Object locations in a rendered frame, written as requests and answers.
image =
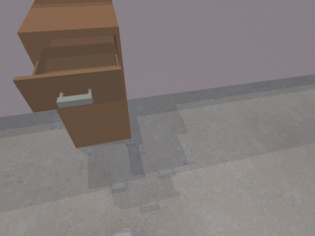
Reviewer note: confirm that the cabinet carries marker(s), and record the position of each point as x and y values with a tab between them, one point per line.
72	22

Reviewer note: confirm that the handle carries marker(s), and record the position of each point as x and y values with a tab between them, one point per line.
75	100

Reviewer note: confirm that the drawer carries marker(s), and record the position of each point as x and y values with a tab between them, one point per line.
73	70

